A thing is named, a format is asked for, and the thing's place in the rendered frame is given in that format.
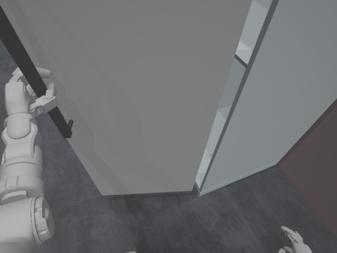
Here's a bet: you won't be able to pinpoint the robot left upper arm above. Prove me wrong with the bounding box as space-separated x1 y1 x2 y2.
0 197 54 253

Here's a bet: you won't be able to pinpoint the fridge door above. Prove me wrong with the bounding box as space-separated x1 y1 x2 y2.
0 0 252 196

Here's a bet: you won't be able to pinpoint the left robot forearm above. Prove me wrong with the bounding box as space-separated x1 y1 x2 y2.
0 113 44 206

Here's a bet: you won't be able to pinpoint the robot left hand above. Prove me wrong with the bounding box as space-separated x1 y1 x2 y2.
4 67 58 118

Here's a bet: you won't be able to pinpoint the handle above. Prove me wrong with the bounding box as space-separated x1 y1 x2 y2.
0 6 73 138

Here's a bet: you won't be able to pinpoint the robot right hand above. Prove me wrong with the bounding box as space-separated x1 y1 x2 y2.
278 226 312 253

